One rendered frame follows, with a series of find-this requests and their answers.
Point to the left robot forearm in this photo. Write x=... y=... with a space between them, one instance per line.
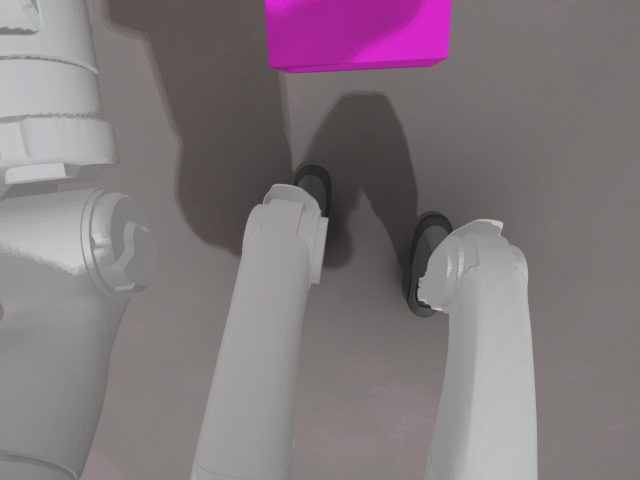
x=52 y=124

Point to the left robot upper arm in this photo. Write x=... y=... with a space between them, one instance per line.
x=69 y=264

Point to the robot left shin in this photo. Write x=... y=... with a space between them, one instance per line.
x=277 y=191

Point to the carton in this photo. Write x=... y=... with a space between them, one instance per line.
x=307 y=36

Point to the robot right foot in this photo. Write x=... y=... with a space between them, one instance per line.
x=429 y=233

